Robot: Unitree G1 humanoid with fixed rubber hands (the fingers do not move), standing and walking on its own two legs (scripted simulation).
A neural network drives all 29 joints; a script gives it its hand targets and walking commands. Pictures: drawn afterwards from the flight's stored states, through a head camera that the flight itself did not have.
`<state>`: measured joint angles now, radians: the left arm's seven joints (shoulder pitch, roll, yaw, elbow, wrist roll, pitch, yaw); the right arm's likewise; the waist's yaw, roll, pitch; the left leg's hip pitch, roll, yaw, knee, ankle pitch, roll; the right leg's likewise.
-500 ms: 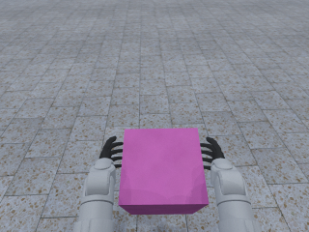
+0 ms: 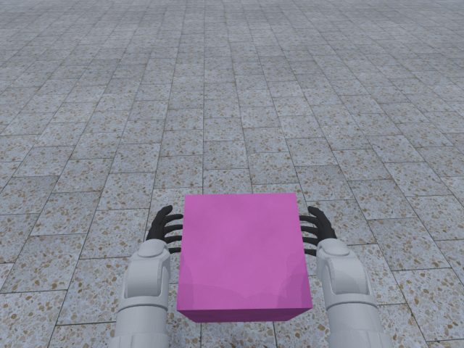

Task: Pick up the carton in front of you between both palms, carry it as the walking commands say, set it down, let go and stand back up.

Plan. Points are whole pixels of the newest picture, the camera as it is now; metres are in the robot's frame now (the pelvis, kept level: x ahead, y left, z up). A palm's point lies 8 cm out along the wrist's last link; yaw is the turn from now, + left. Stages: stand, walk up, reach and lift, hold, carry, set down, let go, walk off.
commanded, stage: hold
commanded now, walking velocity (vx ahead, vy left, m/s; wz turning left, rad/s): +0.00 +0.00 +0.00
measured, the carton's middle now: (240, 263) +0.31 +0.00 -0.07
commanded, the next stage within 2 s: set down in 0.68 s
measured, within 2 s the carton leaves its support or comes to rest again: neither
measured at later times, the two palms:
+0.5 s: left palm (164, 241) +0.28 +0.14 +0.05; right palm (337, 251) +0.27 -0.16 +0.05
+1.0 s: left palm (174, 227) +0.34 +0.14 +0.01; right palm (324, 235) +0.33 -0.16 +0.01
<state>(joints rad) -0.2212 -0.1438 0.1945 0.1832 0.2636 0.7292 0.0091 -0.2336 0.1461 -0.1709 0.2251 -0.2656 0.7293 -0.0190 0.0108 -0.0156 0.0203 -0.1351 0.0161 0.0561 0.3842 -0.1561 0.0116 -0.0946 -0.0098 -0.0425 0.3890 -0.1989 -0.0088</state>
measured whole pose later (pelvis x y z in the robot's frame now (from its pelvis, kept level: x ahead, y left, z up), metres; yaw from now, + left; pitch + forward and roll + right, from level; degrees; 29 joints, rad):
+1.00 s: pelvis +0.02 +0.00 -0.01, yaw -2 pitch -2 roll +0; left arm -0.44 -0.21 0.42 0.46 0.40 0.58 0.00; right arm -0.43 0.21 -0.41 0.48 -0.40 0.59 0.00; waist 0.01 -0.01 0.03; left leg -0.21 -0.04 -0.05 0.49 -0.24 0.02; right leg -0.19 0.04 0.07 0.50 -0.27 -0.01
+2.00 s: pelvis -0.07 -0.02 -0.25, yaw -1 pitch +46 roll +2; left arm -0.90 -0.18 0.55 0.53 0.23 0.25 0.17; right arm -1.05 -0.07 -0.35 0.81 -0.23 0.26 -0.06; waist 0.04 -0.01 -0.16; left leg -1.94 -0.10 -0.06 1.59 -0.46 -0.06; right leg -1.93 0.12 0.06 1.63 -0.50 0.00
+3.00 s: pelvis -0.08 -0.02 -0.40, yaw +2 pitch +40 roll +5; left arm -1.22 -0.05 0.58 0.78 0.09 0.17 0.17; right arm -1.50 -0.31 -0.13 1.19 -0.12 0.17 -0.04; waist 0.06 0.04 0.19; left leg -2.26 -0.15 -0.03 2.10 -0.55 -0.12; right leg -2.27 0.11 0.03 2.19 -0.61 -0.03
